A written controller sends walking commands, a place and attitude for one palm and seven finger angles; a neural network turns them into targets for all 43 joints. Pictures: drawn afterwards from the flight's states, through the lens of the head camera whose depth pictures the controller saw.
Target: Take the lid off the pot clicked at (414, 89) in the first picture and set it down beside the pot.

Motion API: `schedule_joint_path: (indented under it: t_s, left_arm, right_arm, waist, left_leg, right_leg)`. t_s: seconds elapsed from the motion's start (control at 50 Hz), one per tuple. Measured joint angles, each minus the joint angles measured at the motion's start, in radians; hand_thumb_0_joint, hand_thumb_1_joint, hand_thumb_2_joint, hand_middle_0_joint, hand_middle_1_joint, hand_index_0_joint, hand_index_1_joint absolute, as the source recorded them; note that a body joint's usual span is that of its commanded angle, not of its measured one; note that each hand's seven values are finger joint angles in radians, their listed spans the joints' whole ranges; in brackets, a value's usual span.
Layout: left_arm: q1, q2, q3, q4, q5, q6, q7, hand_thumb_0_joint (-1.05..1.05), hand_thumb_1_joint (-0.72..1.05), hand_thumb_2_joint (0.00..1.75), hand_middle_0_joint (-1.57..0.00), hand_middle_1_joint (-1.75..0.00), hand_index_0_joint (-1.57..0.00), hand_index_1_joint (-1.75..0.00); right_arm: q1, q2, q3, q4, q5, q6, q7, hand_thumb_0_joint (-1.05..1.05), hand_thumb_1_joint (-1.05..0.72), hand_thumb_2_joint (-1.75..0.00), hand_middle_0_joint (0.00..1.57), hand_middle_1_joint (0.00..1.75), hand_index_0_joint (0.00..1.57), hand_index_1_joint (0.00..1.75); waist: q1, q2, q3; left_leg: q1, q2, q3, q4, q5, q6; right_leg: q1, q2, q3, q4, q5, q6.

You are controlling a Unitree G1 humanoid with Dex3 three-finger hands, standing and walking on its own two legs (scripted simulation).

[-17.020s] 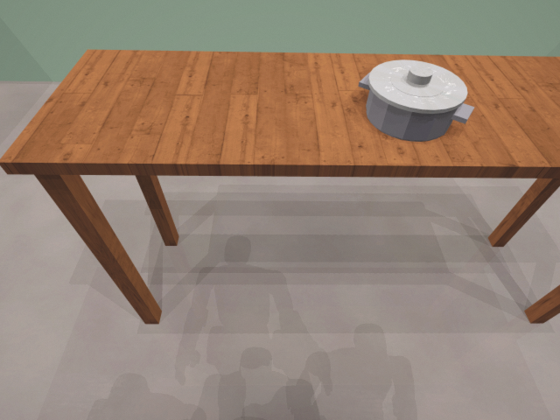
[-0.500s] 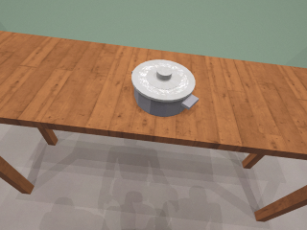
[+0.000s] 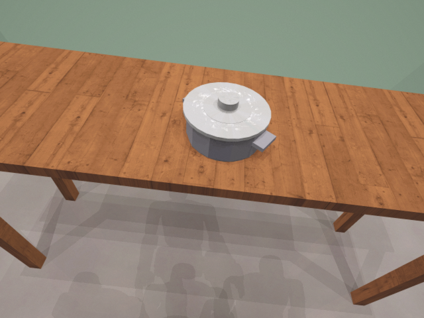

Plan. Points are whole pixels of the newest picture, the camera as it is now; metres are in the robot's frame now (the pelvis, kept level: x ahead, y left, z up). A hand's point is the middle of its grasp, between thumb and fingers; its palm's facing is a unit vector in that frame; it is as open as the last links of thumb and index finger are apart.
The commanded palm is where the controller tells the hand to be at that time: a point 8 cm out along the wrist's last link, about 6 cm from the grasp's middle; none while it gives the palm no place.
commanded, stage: shuffle to correct the standing spot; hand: left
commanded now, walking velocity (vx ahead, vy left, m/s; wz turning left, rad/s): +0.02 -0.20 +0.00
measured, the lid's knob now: (228, 101) +0.51 +0.02 +0.15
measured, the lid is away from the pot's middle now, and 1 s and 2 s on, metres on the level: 0.00 0.00 0.00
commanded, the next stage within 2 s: come to a stop and stand still in 0.70 s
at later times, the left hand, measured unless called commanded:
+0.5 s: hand out of the picture +0.02 +0.11 -0.19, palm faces +0.02 -0.99 -0.16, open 7.4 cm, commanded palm none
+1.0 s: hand out of the picture +0.11 +0.08 -0.18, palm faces +0.02 -0.98 -0.22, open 7.4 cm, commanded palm none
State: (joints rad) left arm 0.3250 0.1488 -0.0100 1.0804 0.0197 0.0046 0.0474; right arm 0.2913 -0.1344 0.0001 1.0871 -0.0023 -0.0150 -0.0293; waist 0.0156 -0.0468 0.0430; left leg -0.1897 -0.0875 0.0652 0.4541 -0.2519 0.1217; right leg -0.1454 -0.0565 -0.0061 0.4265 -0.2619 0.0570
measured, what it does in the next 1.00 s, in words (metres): steps to the right: right foot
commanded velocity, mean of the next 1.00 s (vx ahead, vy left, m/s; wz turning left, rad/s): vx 0.00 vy -0.13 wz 0.00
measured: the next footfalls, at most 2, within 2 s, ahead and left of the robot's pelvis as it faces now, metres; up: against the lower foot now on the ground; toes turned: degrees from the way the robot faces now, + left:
right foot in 1.00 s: +0.08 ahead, -0.29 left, +0.00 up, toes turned +1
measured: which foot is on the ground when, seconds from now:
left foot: down 0.00-1.00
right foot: down 0.00-0.66, up 0.68-0.98, down 1.00-1.00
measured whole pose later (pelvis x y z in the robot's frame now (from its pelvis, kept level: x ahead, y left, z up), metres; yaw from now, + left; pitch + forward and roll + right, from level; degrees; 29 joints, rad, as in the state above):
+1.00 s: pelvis +0.02 -0.12 -0.01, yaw +1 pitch +1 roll +0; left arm 0.17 0.24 0.04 0.91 0.02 0.00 0.03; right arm 0.27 -0.14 -0.04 0.99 -0.02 0.01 -0.02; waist -0.01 -0.05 0.08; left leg -0.26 0.05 0.04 0.58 -0.33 -0.02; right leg -0.27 -0.08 0.01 0.50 -0.20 0.03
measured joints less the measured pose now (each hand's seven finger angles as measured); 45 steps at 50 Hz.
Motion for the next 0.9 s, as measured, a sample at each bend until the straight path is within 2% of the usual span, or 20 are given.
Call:
schedule_joint_path:
  t_s: [0.2, 0.28, 0.32, 0.38, 0.42, 0.5, 0.58, 0.62, 0.66, 0.72, 0.76, 0.8, 0.84, 0.9]
  left_arm:
    - [-0.004, 0.007, 0.013, -0.006, 0.003, 0.022, -0.008, 0.01, 0.91, 0.90, -0.20, -0.29, -0.20, -0.30]
    - [-0.008, 0.014, 0.024, -0.019, 0.006, 0.032, -0.012, 0.01, 0.91, 0.90, -0.20, -0.29, -0.20, -0.30]
    - [-0.012, 0.017, 0.029, -0.027, 0.006, 0.036, -0.014, 0.01, 0.91, 0.90, -0.20, -0.29, -0.20, -0.30]
    - [-0.019, 0.016, 0.035, -0.039, 0.006, 0.035, -0.017, 0.01, 0.91, 0.90, -0.20, -0.29, -0.20, -0.30]
    - [-0.020, 0.012, 0.036, -0.053, 0.005, 0.033, -0.018, 0.01, 0.91, 0.90, -0.20, -0.29, -0.20, -0.30]
    - [-0.006, 0.007, 0.038, -0.088, 0.009, 0.026, -0.018, 0.01, 0.91, 0.90, -0.20, -0.29, -0.20, -0.30]
    - [0.000, -0.001, 0.040, -0.105, 0.015, 0.021, -0.015, 0.01, 0.91, 0.90, -0.20, -0.29, -0.20, -0.30]
    - [0.004, 0.001, 0.041, -0.106, 0.015, 0.024, -0.013, 0.01, 0.91, 0.90, -0.20, -0.29, -0.20, -0.30]
    - [0.003, 0.011, 0.047, -0.102, 0.010, 0.032, -0.016, 0.01, 0.91, 0.90, -0.20, -0.29, -0.20, -0.30]
    - [-0.019, 0.022, 0.048, -0.091, 0.007, 0.054, -0.019, 0.01, 0.92, 0.90, -0.20, -0.29, -0.20, -0.30]
    - [-0.046, 0.035, 0.055, -0.097, 0.007, 0.062, -0.020, 0.01, 0.92, 0.90, -0.20, -0.29, -0.20, -0.30]
    - [-0.076, 0.050, 0.063, -0.116, 0.005, 0.061, -0.026, 0.02, 0.92, 0.90, -0.20, -0.29, -0.20, -0.30]
    - [-0.105, 0.061, 0.069, -0.138, 0.003, 0.059, -0.031, 0.02, 0.92, 0.90, -0.20, -0.29, -0.20, -0.30]
    - [-0.143, 0.069, 0.068, -0.157, -0.002, 0.049, -0.031, 0.01, 0.92, 0.90, -0.20, -0.29, -0.20, -0.30]
  right_arm:
    - [0.007, 0.019, -0.013, -0.004, -0.008, 0.009, -0.010, 0.01, -0.93, -0.90, 0.20, 0.30, 0.20, 0.30]
    - [0.008, 0.023, -0.019, -0.010, -0.014, 0.011, -0.012, 0.01, -0.92, -0.90, 0.20, 0.30, 0.20, 0.30]
    - [0.010, 0.024, -0.022, -0.014, -0.016, 0.010, -0.011, 0.01, -0.92, -0.90, 0.20, 0.30, 0.20, 0.30]
    - [0.017, 0.020, -0.027, -0.015, -0.016, 0.015, -0.009, 0.00, -0.91, -0.90, 0.20, 0.30, 0.20, 0.30]
    - [0.022, 0.015, -0.031, -0.014, -0.015, 0.024, -0.007, 0.00, -0.91, -0.90, 0.20, 0.30, 0.20, 0.30]
    - [0.022, 0.010, -0.037, -0.021, -0.013, 0.040, -0.004, 0.00, -0.90, -0.90, 0.20, 0.30, 0.20, 0.30]
    - [0.000, 0.009, -0.042, -0.029, -0.009, 0.042, -0.006, 0.00, -0.90, -0.90, 0.20, 0.30, 0.20, 0.30]
    - [-0.013, 0.012, -0.042, -0.037, -0.007, 0.035, -0.008, 0.00, -0.90, -0.90, 0.20, 0.30, 0.20, 0.30]
    - [-0.031, 0.020, -0.039, -0.043, -0.012, 0.026, -0.013, 0.00, -0.91, -0.90, 0.20, 0.30, 0.20, 0.30]
    - [-0.037, 0.024, -0.030, -0.069, -0.021, 0.009, -0.020, 0.00, -0.91, -0.90, 0.20, 0.30, 0.20, 0.30]
    - [-0.030, 0.024, -0.028, -0.079, -0.025, 0.004, -0.022, 0.00, -0.92, -0.90, 0.20, 0.30, 0.20, 0.30]
    - [-0.025, 0.022, -0.025, -0.081, -0.027, 0.007, -0.019, 0.00, -0.92, -0.90, 0.20, 0.30, 0.20, 0.30]
    - [-0.026, 0.017, -0.025, -0.080, -0.028, 0.013, -0.013, 0.00, -0.91, -0.90, 0.20, 0.30, 0.20, 0.30]
    - [-0.033, 0.003, -0.030, -0.083, -0.030, 0.022, -0.002, 0.00, -0.91, -0.90, 0.20, 0.30, 0.20, 0.30]
  waist:
    - [-0.013, -0.011, -0.008]
    - [-0.014, -0.011, -0.008]
    - [-0.017, -0.007, -0.007]
    - [-0.021, 0.011, -0.007]
    - [-0.022, 0.031, -0.010]
    - [-0.024, 0.041, -0.020]
    - [-0.018, 0.024, -0.012]
    - [-0.016, 0.009, -0.008]
    - [-0.015, -0.025, 0.002]
    - [-0.030, -0.033, 0.009]
    - [-0.036, -0.026, 0.016]
    - [-0.031, -0.018, 0.026]
    - [-0.023, -0.008, 0.037]
    - [-0.023, 0.016, 0.052]
  left_leg:
    - [-0.024, 0.007, 0.005, 0.023, -0.012, -0.007]
    - [-0.042, 0.023, 0.017, 0.046, -0.025, -0.019]
    - [-0.049, 0.033, 0.020, 0.058, -0.032, -0.028]
    - [-0.062, 0.055, 0.010, 0.093, -0.051, -0.048]
    - [-0.072, 0.077, -0.006, 0.119, -0.066, -0.063]
    - [-0.113, 0.110, -0.027, 0.207, -0.124, -0.085]
    - [-0.150, 0.118, -0.020, 0.326, -0.217, -0.100]
    - [-0.127, 0.120, -0.006, 0.254, -0.173, -0.105]
    - [-0.102, 0.112, 0.011, 0.210, -0.112, -0.074]
    - [-0.087, 0.116, 0.012, 0.185, -0.116, -0.061]
    - [-0.077, 0.123, -0.004, 0.148, -0.096, -0.067]
    - [-0.066, 0.132, -0.017, 0.107, -0.069, -0.077]
    - [-0.057, 0.143, -0.027, 0.073, -0.047, -0.087]
    - [-0.049, 0.159, -0.039, 0.045, -0.028, -0.104]
  right_leg:
    - [-0.042, 0.005, 0.000, 0.058, -0.035, -0.044]
    - [-0.085, 0.012, -0.011, 0.125, -0.100, -0.057]
    - [-0.097, 0.020, -0.021, 0.138, -0.112, -0.062]
    - [-0.086, 0.039, -0.037, 0.106, -0.033, -0.057]
    - [-0.075, 0.060, -0.053, 0.093, -0.032, -0.061]
    - [-0.078, 0.094, -0.078, 0.099, -0.056, -0.091]
    - [-0.073, 0.112, -0.093, 0.106, -0.068, -0.110]
    - [-0.073, 0.119, -0.094, 0.122, -0.081, -0.110]
    - [-0.088, 0.110, -0.084, 0.170, -0.099, -0.102]
    - [-0.180, 0.115, -0.044, 0.417, -0.230, -0.076]
    - [-0.244, 0.113, -0.015, 0.570, -0.253, -0.064]
    - [-0.287, 0.096, 0.006, 0.639, -0.241, -0.052]
    - [-0.306, 0.071, 0.018, 0.629, -0.228, -0.041]
    - [-0.280, 0.034, 0.010, 0.479, -0.213, -0.031]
